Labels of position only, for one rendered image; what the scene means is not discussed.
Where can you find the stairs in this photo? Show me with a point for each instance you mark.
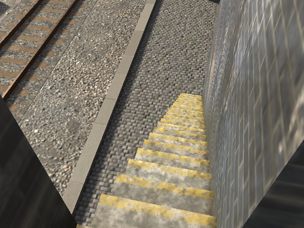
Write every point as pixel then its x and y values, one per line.
pixel 167 185

